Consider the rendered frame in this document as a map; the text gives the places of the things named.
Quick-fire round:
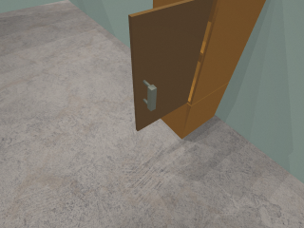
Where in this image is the cupboard door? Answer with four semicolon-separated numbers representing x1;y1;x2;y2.
128;0;214;131

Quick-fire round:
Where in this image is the handle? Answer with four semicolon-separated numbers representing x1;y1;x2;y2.
142;80;157;111

